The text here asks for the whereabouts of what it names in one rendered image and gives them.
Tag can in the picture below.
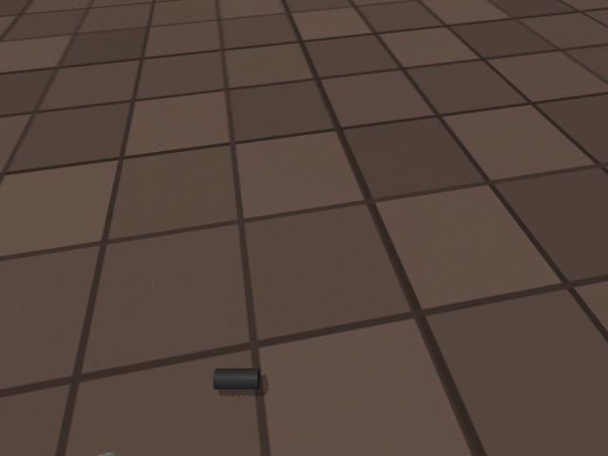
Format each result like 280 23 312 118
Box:
213 369 260 390

